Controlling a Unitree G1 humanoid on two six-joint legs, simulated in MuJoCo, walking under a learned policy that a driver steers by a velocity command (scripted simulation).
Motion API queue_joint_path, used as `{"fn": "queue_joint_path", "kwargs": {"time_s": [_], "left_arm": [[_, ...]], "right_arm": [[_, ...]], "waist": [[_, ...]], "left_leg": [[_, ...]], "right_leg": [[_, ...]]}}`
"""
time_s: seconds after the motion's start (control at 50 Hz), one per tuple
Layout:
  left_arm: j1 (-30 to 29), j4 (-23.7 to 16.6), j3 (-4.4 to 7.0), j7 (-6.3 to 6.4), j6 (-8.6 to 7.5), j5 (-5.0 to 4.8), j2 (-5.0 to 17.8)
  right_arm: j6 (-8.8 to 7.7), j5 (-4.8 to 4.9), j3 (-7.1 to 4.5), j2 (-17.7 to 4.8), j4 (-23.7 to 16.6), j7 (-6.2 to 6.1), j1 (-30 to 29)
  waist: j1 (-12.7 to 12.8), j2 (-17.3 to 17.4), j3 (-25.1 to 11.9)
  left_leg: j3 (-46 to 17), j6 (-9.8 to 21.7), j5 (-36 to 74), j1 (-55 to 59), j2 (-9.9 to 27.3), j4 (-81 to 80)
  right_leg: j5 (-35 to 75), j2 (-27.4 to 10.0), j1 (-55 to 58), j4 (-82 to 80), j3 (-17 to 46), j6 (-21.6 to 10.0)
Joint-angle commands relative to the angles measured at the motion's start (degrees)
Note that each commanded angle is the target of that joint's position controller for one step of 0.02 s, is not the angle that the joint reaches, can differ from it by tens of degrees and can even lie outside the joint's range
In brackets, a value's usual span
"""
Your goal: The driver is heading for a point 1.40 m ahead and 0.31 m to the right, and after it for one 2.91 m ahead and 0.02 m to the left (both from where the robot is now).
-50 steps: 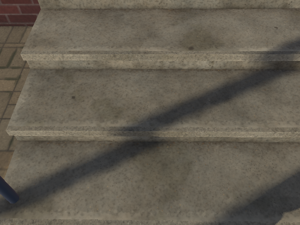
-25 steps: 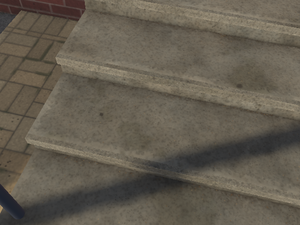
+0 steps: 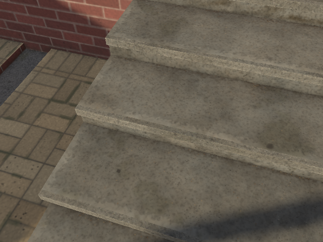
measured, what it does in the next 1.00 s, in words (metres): steps on the spot: left foot 0.12 m lower, then right foot 0.12 m higher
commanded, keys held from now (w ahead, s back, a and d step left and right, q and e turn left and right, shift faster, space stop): no key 0.52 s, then e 0.48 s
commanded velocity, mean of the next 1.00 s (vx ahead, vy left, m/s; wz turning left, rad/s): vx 0.00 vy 0.00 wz -0.16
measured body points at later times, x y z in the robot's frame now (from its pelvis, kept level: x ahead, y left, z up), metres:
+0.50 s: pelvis +0.01 +0.11 -0.06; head +0.02 +0.14 +0.39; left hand +0.15 +0.35 -0.19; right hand +0.06 -0.15 -0.19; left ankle -0.03 +0.23 -0.81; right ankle +0.08 -0.09 -0.69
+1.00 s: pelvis +0.03 +0.09 -0.07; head +0.08 +0.08 +0.37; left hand +0.32 +0.23 -0.14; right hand +0.02 -0.20 -0.20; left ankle -0.03 +0.23 -0.82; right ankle +0.09 -0.04 -0.71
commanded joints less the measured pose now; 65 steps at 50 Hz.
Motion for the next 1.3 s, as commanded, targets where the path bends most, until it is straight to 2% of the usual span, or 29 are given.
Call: {"fn": "queue_joint_path", "kwargs": {"time_s": [0.02, 0.24, 0.36, 0.46, 0.48, 0.5, 0.52, 0.54, 0.56, 0.58, 0.6, 0.64, 0.7, 0.8, 0.88, 0.9, 0.94, 0.96, 1.0, 1.02, 1.04, 1.06, 1.08, 1.1, 1.14, 1.24, 1.26, 1.28, 1.3], "left_arm": [[-1.31, -2.09, 0.97, 0.49, -1.42, -0.01, 3.29], [4.52, -3.50, 2.19, 3.13, 0.94, -0.80, 7.90], [-0.63, -5.43, 2.83, 2.90, 3.07, -0.83, 8.19], [4.71, -2.74, 0.87, 1.11, 5.28, -1.17, -1.12], [4.77, -1.77, 0.90, 0.69, 5.79, -1.56, -3.27], [12.59, 0.36, 0.83, -0.26, 5.30, -1.93, -4.27], [16.08, 1.50, 1.21, -0.42, 5.09, -1.42, -1.44], [12.83, 1.17, 1.85, 0.00, 5.00, -1.17, 1.36], [3.91, -2.77, 0.97, 1.37, 5.57, -2.16, -0.38], [-4.27, -5.47, 1.39, 2.92, 6.99, -3.63, 3.16], [-9.16, -5.43, 2.75, 3.88, 7.85, -2.91, 6.81], [-7.36, -5.99, 2.59, 4.00, 7.94, -0.06, 4.78], [-4.76, -7.54, 2.19, 1.81, 6.62, -0.77, 3.85], [-5.87, -13.42, 0.48, -0.64, 7.01, -0.14, 0.84], [-10.57, -19.66, -1.07, -2.58, 5.76, 0.16, -0.41], [-13.59, -20.97, -2.61, -3.33, 5.66, -0.78, -3.70], [-15.36, -21.95, -2.57, -4.11, 5.33, -2.49, -1.75], [-10.72, -20.48, -1.83, -4.43, 4.49, -1.52, 0.79], [3.45, -15.59, 2.42, -3.70, 4.07, -1.97, 9.17], [13.29, -14.45, 4.25, -2.32, 4.24, -1.96, 13.75], [12.17, -15.82, 5.83, -1.15, 4.11, 0.95, 20.28], [7.32, -17.50, 4.97, -1.14, 2.92, 2.56, 19.03], [3.17, -16.68, 5.00, -0.71, 5.20, 3.35, 13.55], [0.31, -15.09, 3.93, -0.87, 5.84, 3.79, 10.90], [-1.58, -13.76, 3.22, -1.83, 5.14, 1.90, 7.19], [5.71, -8.20, 4.35, -1.83, 2.27, 1.24, 9.81], [5.32, -9.13, 4.55, -1.03, 3.19, 0.81, 10.18], [4.84, -10.74, 3.67, -0.39, 1.96, -3.41, 8.65], [5.12, -10.63, 3.83, -0.19, 1.56, -3.71, 9.93]], "right_arm": [[-0.30, 0.00, -0.60, -2.40, -1.41, -0.91, 9.00], [0.29, 0.31, -0.11, -4.37, -5.49, -1.67, 4.25], [-0.01, -0.04, 1.02, -1.79, -3.09, -0.27, 9.82], [0.07, -0.94, 1.62, 3.90, 5.76, 3.31, 13.76], [-0.79, -3.23, 2.42, 3.07, 5.09, 3.00, 14.60], [-1.11, -3.14, 0.06, -5.58, 5.89, 3.95, 17.48], [-0.21, -1.50, -1.45, -9.60, 6.59, 4.37, 17.51], [0.77, -1.70, -1.11, -8.28, 5.84, 4.48, 14.51], [1.67, -3.09, -2.32, -13.13, 3.99, 2.81, 9.79], [2.04, -2.96, -1.70, -10.78, 0.81, 0.70, 2.14], [1.81, -3.23, 0.38, -4.14, -1.23, -1.02, 1.13], [1.37, -2.77, 0.54, -3.32, -0.60, -3.59, 7.82], [1.32, -2.17, 0.56, -1.72, -0.41, -5.55, 13.38], [1.87, -1.40, -0.66, -3.37, -3.49, -6.87, 12.40], [2.33, -0.79, -2.67, -7.56, -5.72, -6.83, 8.97], [2.99, -0.11, -3.47, -10.55, -5.69, -6.43, 8.48], [3.39, 1.05, -3.95, -12.03, -6.23, -5.98, 8.81], [2.51, 1.45, -3.90, -12.49, -4.51, -4.64, 10.77], [0.65, -1.26, -3.23, -11.86, -6.08, -2.70, 6.89], [-1.24, -1.85, -2.88, -11.82, -9.05, -1.34, 1.29], [-2.88, -1.66, -1.69, -6.97, -11.00, 0.92, -2.72], [-4.08, 0.20, -1.96, -6.07, -8.52, 2.96, 0.05], [-2.66, -4.02, 0.13, 0.43, -12.59, 2.83, -0.83], [-1.92, -3.93, 0.55, 1.57, -13.75, 1.76, -1.28], [-1.36, -5.06, 0.26, -0.65, -12.43, 0.92, 3.34], [-1.10, -4.06, 0.64, -2.17, -15.40, 1.76, -0.47], [-1.01, -3.56, 0.85, -2.39, -16.16, 1.94, -1.21], [-3.33, 0.16, 0.69, -2.48, -16.95, 0.29, -3.29], [-4.22, 0.69, 0.90, -2.68, -17.16, -0.47, -4.57]], "waist": [[-2.92, -4.61, -1.95], [0.75, -8.23, -5.83], [-0.47, -8.48, -8.09], [2.31, 4.16, -0.10], [1.16, 9.51, -1.09], [3.32, 14.00, -2.60], [4.32, 12.84, -5.69], [4.05, 10.50, -4.74], [3.27, 12.19, -1.92], [0.97, 14.89, 5.24], [-1.18, 10.92, 8.99], [-2.56, 9.38, 7.58], [-3.21, 7.16, 2.30], [-2.49, 4.00, -0.12], [-2.04, 3.67, -2.10], [-2.77, 6.99, -2.14], [-3.40, 7.04, -2.47], [-1.62, 9.42, -4.63], [5.28, 3.60, -14.45], [10.25, -7.02, -20.49], [8.98, -18.74, -25.53], [6.96, -9.58, -25.34], [2.78, -5.05, -14.26], [-0.85, -3.94, -3.79], [-3.38, -4.87, -2.06], [-2.26, -5.07, -1.60], [-1.61, -6.65, -2.78], [-1.28, -8.30, -5.36], [-0.97, -8.38, -6.01]], "left_leg": [[-0.69, -0.50, 6.64, -0.26, 1.14, -0.78], [-0.05, -6.68, 5.57, -7.74, 7.74, -5.64], [3.85, -4.11, 14.06, 11.44, 11.22, -39.42], [9.73, -1.44, 44.81, 29.15, 8.90, -73.64], [2.87, -2.35, 66.05, 31.90, 14.81, -64.55], [2.64, -1.09, 88.83, 30.76, 21.35, -55.10], [1.14, 3.67, 78.65, 31.78, 23.34, -55.53], [1.00, 7.64, 61.04, 31.20, 23.37, -56.33], [-9.79, 14.08, 32.28, 26.53, 31.06, -64.84], [-14.91, 16.88, 11.14, 21.85, 33.31, -72.20], [-11.68, 15.96, 7.14, 20.86, 31.07, -73.05], [-6.65, 13.47, 13.36, 26.37, 29.36, -70.13], [0.82, 11.58, 24.90, 33.16, 25.46, -67.06], [5.14, 12.39, 32.16, 37.97, 25.73, -66.59], [9.12, 10.60, 30.13, 37.17, 24.29, -67.69], [9.78, 10.76, 30.46, 34.04, 25.40, -71.01], [10.70, 10.93, 31.43, 32.12, 27.67, -72.92], [13.60, 11.65, 52.74, 31.63, 26.88, -71.06], [20.55, 5.23, 82.10, 24.02, 16.65, -49.62], [19.50, 0.65, 53.08, 11.11, 11.02, -32.47], [7.78, -1.19, -1.40, -2.36, 1.77, -8.28], [-3.32, -0.06, -3.15, -7.40, 2.25, 8.92], [-0.99, 2.11, 1.28, -10.46, 6.26, 7.12], [2.00, 1.64, 3.48, -13.35, 7.35, 5.10], [4.72, 1.06, 6.63, -11.18, 7.65, 6.71], [4.97, -1.21, 9.38, -13.53, 8.55, -5.72], [6.78, -2.92, 4.80, -11.70, 8.54, -12.84], [4.08, -3.91, 3.91, -10.66, 7.24, -16.48], [4.10, -4.54, 3.37, -10.15, 7.29, -21.26]], "right_leg": [[-2.29, -10.07, 2.28, -22.90, 14.37, -10.45], [-8.17, -17.22, 15.10, -23.91, 20.69, -13.31], [-4.45, -13.68, 4.25, -12.79, 14.40, -8.16], [-14.79, -3.74, -8.71, 22.28, 3.39, -0.32], [-28.60, 0.16, -19.39, 43.79, 6.76, 1.34], [-28.78, 3.39, -23.39, 54.59, 12.32, 2.69], [-24.72, 1.91, -24.26, 57.34, 13.40, 3.68], [-24.35, 1.46, -27.09, 61.42, 12.34, 4.88], [-21.35, -1.43, -32.40, 62.68, 14.42, 7.59], [-18.36, -1.43, -36.13, 65.00, 12.90, 10.31], [-18.03, 0.04, -37.07, 67.77, 13.55, 11.17], [-15.63, 1.19, -38.81, 70.59, 13.55, 11.78], [-9.94, 2.17, -36.45, 68.50, 12.33, 10.87], [-13.14, 0.29, -38.22, 64.46, 11.39, 11.87], [-11.47, -5.72, -32.50, 40.40, 6.62, 11.13], [-25.74, -5.43, -25.95, 30.08, 1.88, 8.27], [-26.20, -3.98, -17.71, 20.87, -2.67, 5.61], [-17.15, -0.33, -10.83, 22.06, -6.91, 2.70], [-2.26, 3.42, 9.54, 15.38, 6.51, -6.16], [0.45, -2.03, 23.20, 2.80, 23.71, -11.99], [-5.13, -13.20, 28.39, -14.85, 52.76, -19.24], [-14.66, -17.44, 26.02, -18.57, 55.47, -18.13], [-26.70, -14.57, 15.89, -19.98, 49.43, -13.44], [-28.75, -11.01, 9.16, -18.45, 41.95, -9.61], [-24.15, -5.27, 3.63, -15.47, 29.22, -7.22], [-20.90, -3.51, 7.99, -21.79, 26.57, -8.76], [-19.96, -3.74, 9.46, -23.96, 26.60, -9.86], [-18.34, -6.29, 10.52, -26.63, 32.33, -11.47], [-17.38, -7.37, 13.00, -27.27, 31.86, -11.35]]}}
